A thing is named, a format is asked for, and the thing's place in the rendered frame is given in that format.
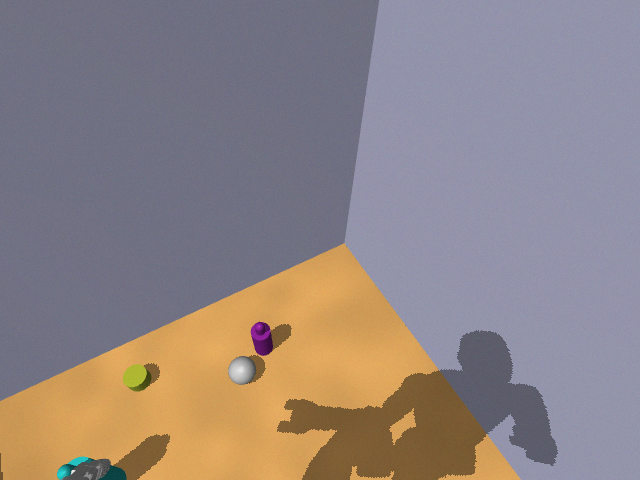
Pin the left robot hand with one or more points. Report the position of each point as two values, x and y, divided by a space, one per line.
90 471

